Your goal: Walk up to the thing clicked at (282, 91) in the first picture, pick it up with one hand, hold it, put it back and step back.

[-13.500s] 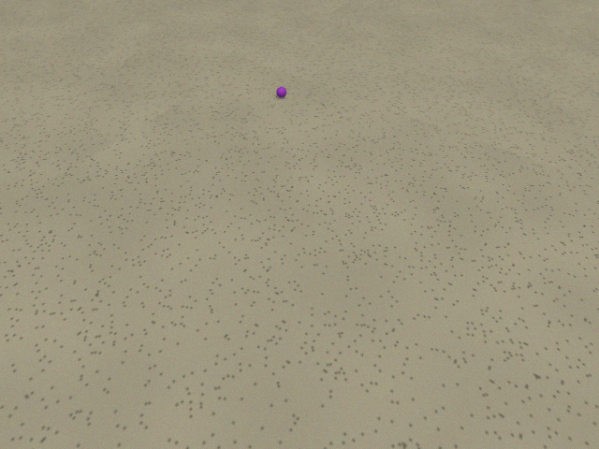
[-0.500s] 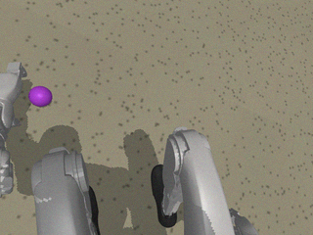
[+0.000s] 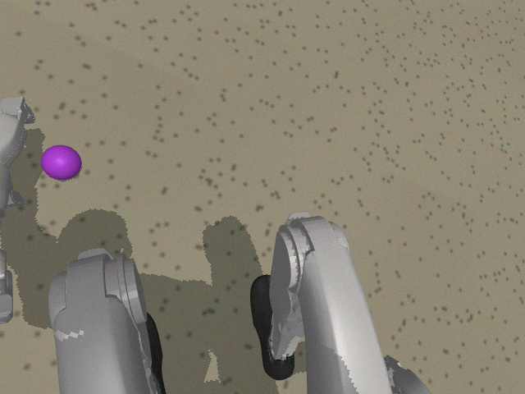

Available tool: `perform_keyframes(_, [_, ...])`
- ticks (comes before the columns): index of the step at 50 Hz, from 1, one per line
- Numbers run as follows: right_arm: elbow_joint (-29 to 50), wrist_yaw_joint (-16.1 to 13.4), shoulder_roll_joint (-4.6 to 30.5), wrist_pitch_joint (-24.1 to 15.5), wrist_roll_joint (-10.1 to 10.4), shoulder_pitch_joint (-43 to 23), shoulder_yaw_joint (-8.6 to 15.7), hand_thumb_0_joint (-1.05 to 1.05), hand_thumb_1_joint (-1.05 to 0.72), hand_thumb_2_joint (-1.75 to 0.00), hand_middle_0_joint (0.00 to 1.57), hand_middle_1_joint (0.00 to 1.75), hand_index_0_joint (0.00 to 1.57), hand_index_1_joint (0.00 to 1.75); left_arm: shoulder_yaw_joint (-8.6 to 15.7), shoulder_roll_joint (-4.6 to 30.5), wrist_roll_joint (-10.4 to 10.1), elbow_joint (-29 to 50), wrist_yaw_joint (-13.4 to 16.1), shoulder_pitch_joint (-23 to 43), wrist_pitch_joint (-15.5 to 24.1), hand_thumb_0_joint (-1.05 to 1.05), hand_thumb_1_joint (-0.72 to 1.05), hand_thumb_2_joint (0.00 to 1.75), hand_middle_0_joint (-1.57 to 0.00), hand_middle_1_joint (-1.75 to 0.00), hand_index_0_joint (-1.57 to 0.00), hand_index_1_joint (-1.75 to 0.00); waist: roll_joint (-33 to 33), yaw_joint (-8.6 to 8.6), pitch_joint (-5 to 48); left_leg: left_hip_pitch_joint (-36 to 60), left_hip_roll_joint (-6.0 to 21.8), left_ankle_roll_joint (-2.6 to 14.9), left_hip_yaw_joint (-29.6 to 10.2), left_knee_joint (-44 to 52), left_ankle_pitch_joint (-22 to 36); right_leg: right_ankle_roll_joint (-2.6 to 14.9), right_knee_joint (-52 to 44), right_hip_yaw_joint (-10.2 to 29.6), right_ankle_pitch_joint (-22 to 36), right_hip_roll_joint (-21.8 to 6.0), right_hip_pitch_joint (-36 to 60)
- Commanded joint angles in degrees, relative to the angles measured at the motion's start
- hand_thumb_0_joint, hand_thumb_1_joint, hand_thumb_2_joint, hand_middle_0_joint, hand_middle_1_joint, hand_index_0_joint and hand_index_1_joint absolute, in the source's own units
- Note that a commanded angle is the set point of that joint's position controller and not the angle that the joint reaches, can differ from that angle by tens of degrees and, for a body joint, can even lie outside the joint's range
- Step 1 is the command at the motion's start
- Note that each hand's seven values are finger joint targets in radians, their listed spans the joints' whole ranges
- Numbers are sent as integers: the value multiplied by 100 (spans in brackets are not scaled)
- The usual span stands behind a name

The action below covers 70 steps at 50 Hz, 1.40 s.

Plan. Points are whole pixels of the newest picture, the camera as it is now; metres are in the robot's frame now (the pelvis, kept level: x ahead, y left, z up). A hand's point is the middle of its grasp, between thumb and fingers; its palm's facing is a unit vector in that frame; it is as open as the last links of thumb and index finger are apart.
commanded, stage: rise first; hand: left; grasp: from above
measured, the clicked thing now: (61, 162) +0.49 +0.26 -0.29
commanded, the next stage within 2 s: approach in 0.70 s
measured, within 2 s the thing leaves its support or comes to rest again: neither
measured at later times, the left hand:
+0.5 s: hand (5, 166) +0.45 +0.29 -0.16, palm faces -0.45 -0.06 -0.89, open 13.0 cm
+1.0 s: hand (16, 159) +0.46 +0.28 -0.17, palm faces -0.45 -0.05 -0.89, open 12.9 cm
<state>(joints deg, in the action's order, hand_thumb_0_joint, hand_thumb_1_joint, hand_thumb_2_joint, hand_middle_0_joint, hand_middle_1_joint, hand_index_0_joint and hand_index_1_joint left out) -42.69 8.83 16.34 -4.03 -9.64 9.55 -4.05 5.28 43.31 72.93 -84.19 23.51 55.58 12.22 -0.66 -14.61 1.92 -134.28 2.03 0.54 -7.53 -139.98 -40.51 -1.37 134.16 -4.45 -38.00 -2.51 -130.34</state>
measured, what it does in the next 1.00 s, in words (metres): stands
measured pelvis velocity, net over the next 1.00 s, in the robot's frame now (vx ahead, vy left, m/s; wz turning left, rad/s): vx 0.00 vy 0.00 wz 0.01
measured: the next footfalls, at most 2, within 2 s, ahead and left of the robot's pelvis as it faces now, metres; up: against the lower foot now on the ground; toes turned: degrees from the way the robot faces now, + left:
none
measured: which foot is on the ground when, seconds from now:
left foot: down 0.00-1.00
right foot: down 0.00-1.00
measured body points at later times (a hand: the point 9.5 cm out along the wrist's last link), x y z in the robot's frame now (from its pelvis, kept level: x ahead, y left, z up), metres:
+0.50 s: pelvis -0.01 +0.00 +0.00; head +0.23 +0.07 +0.38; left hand +0.47 +0.29 -0.11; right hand +0.04 -0.28 -0.09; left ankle +0.07 +0.12 -0.29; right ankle +0.10 -0.13 -0.29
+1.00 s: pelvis +0.00 +0.00 +0.00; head +0.23 +0.08 +0.37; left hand +0.48 +0.28 -0.12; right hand +0.04 -0.27 -0.10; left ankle +0.07 +0.12 -0.29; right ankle +0.10 -0.13 -0.29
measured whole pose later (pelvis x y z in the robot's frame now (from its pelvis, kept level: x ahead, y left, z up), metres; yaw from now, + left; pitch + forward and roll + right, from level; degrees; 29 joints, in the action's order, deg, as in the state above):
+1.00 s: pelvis +0.00 +0.00 +0.00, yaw +0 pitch +33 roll -8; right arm -43.1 8.8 16.1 -5.6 -10.3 9.6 -5.1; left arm 1.7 43.0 73.6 -89.1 24.4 59.9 12.0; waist -1.4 -16.1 2.4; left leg -134.4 1.7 0.6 -7.3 -139.7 -39.4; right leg -1.4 134.0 -4.2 -37.1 -2.5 -130.4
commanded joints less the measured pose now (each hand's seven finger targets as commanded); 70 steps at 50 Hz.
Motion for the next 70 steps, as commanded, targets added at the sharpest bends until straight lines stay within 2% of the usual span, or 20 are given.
perform_keyframes(1, [13, -56, 1430, -30, 54, 1240, 499, 0, -91, -90, 20, 30, 20, 30, 134, 1311, -60, 725, 158, 1576, 1, 0, -43, 91, -19, -94, -19, -94, 1718, -10, 3771, 2876, -217, 92, 528, 1467, 1213, 333, -1259, -450, 1272, 315, 1997])
perform_keyframes(10, [34, -94, 1429, -20, 87, 1219, 496, 0, -91, -90, 20, 30, 20, 30, 161, 1372, -41, 887, 181, 1842, 35, 0, -40, 89, -22, -90, -22, -90, 1717, -26, 3969, 3059, -221, 95, 510, 1515, 1274, 330, -1321, -434, 1311, 310, 2001])
perform_keyframes(14, [26, -92, 1418, -44, 79, 1194, 471, 0, -91, -90, 20, 30, 20, 30, -23, 1133, -16, 512, 140, 1844, 27, 0, -39, 89, -25, -87, -24, -89, 1545, -165, 3554, 2767, -232, 115, 525, 1540, 955, 333, -1400, -440, 1034, 320, 1863])
perform_keyframes(18, [34, -109, 1450, -72, 84, 1187, 477, 0, -91, -90, 20, 30, 20, 30, 101, 1363, 0, 699, 172, 1821, 64, 0, -37, 87, -27, -84, -26, -86, 1797, -2, 3785, 3017, -237, 73, 490, 1628, 963, 355, -1330, -455, 997, 293, 1818])
perform_keyframes(20, [70, -99, 1429, -77, 64, 1160, 463, 0, -91, -90, 20, 30, 20, 30, 33, 1269, 10, 744, 171, 1965, 68, 0, -35, 85, -28, -84, -27, -85, 1820, -81, 3848, 2996, -230, 72, 492, 1628, 931, 363, -1331, -463, 984, 318, 1844])
perform_keyframes(25, [57, -123, 1422, -81, 80, 1156, 480, 0, -91, -90, 20, 30, 20, 30, 94, 1266, -18, 618, 221, 1775, 20, 0, -35, 85, -29, -83, -27, -85, 1721, -17, 3731, 2923, -243, 89, 527, 1645, 879, 357, -1385, -433, 939, 294, 1779])
perform_keyframes(27, [63, -116, 1423, -90, 61, 1189, 466, 0, -91, -90, 20, 30, 20, 30, 52, 1223, -23, 568, 205, 1903, 26, 0, -33, 83, -29, -83, -29, -84, 1590, -143, 3714, 2838, -243, 109, 513, 1580, 880, 340, -1393, -437, 954, 297, 1811])
perform_keyframes(32, [16, -122, 1407, -104, 64, 1211, 459, 0, -91, -90, 20, 30, 20, 30, 164, 1494, -13, 705, 220, 1829, 64, 0, -33, 84, -30, -81, -29, -83, 1566, 0, 3903, 2751, -246, 129, 582, 1489, 1035, 319, -1421, -363, 1082, 311, 2131])
perform_keyframes(36, [15, -91, 1415, -128, 28, 1267, 424, 0, -90, -90, 20, 30, 20, 30, 68, 1264, 18, 410, 216, 1857, 59, 0, -31, 82, -30, -81, -30, -82, 1524, -206, 3674, 2775, -242, 116, 519, 1478, 1066, 323, -1350, -448, 1127, 308, 1946])
perform_keyframes(41, [14, -75, 1417, -135, 18, 1225, 420, 0, -90, -89, 20, 30, 20, 30, 167, 1470, 54, 695, 267, 1874, 83, 0, -32, 85, -30, -82, -28, -83, 1913, 1, 3921, 2978, -243, 75, 542, 1552, 1121, 356, -1295, -439, 1145, 317, 1970])
perform_keyframes(47, [-52, -76, 1443, -189, -26, 1284, 387, 0, -90, -89, 20, 30, 20, 30, -315, 778, 14, 446, 309, 2711, 62, 0, -39, 88, -22, -89, -22, -89, 1888, -555, 3552, 2941, -204, 58, 405, 1508, 743, 364, -1307, -546, 895, 335, 1495])
perform_keyframes(51, [-61, -52, 1460, -273, -107, 1322, 313, 0, -89, -89, 20, 30, 20, 30, -443, 656, 50, 260, 408, 2920, -43, 0, -38, 89, -22, -88, -22, -88, 2036, -595, 3626, 3058, -213, 34, 427, 1487, 844, 357, -1282, -569, 1000, 333, 1538])
perform_keyframes(55, [45, -39, 1541, -226, -69, 1349, 298, 0, -89, -89, 20, 30, 20, 30, -158, 1057, 185, -15, 608, 2668, -343, 0, -40, 89, -21, -88, -21, -89, 2349, -346, 3883, 3256, -193, -14, 401, 1653, 1154, 384, -1172, -567, 1273, 312, 1562])
perform_keyframes(57, [98, 41, 1494, -212, -117, 1393, 214, 0, -89, -89, 20, 30, 20, 30, -215, 915, 236, -261, 596, 2721, -514, 0, -40, 90, -21, -88, -21, -89, 2074, -549, 3682, 2970, -207, 67, 519, 1492, 1221, 356, -1231, -533, 1394, 357, 1774])
perform_keyframes(59, [174, 71, 1490, -215, -85, 1376, 147, 0, -90, -89, 20, 30, 20, 30, -61, 1192, 85, -345, 575, 2539, -646, 0, -43, 91, -20, -89, -19, -90, 1797, -442, 3713, 2669, -216, 157, 594, 1342, 1340, 299, -1306, -438, 1532, 370, 2116])
perform_keyframes(60, [198, 64, 1508, -199, -37, 1368, 149, 0, -90, -89, 20, 30, 20, 30, 122, 1478, 25, -6, 585, 2484, -682, 0, -44, 92, -19, -90, -19, -91, 1918, -227, 4042, 2690, -219, 161, 614, 1408, 1488, 289, -1316, -400, 1632, 364, 2334])
perform_keyframes(63, [247, 91, 1438, -171, 20, 1304, 152, 0, -90, -89, 20, 30, 20, 30, 115, 1379, -97, -125, 443, 2223, -810, 0, -45, 93, -18, -92, -17, -93, 1784, -217, 3997, 2566, -199, 170, 608, 1411, 1391, 297, -1294, -387, 1553, 408, 2418])
perform_keyframes(65, [283, 121, 1455, -181, 32, 1346, 150, 0, -90, -89, 20, 30, 20, 30, -2, 1181, -192, -262, 258, 2191, -792, 0, -47, 94, -17, -93, -16, -94, 1469, -423, 3744, 2338, -194, 210, 580, 1315, 1224, 271, -1310, -401, 1428, 404, 2415])
perform_keyframes(67, [264, 93, 1458, -152, 65, 1326, 180, 0, -90, -89, 20, 30, 20, 30, 108, 1426, -303, 141, 147, 2202, -667, 0, -49, 97, -16, -94, -15, -96, 1564, -281, 3912, 2216, -209, 208, 579, 1359, 1132, 266, -1367, -351, 1309, 416, 2631])
perform_keyframes(70, [314, 87, 1512, -174, 38, 1409, 246, 0, -90, -89, 20, 30, 20, 30, 168, 1444, -267, 487, -32, 2295, -471, 0, -50, 98, -16, -93, -14, -95, 1542, -382, 3842, 2333, -212, 171, 526, 1351, 1029, 276, -1360, -411, 1159, 379, 2514])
